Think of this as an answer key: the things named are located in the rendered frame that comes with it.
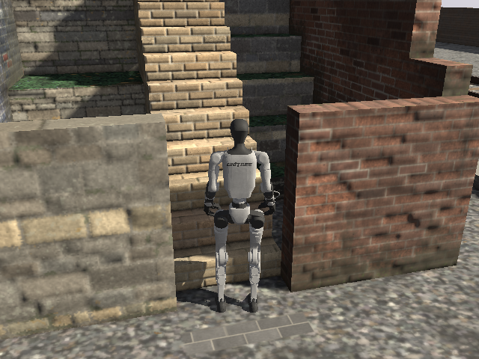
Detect stairs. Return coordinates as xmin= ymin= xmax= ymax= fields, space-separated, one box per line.
xmin=133 ymin=0 xmax=281 ymax=292

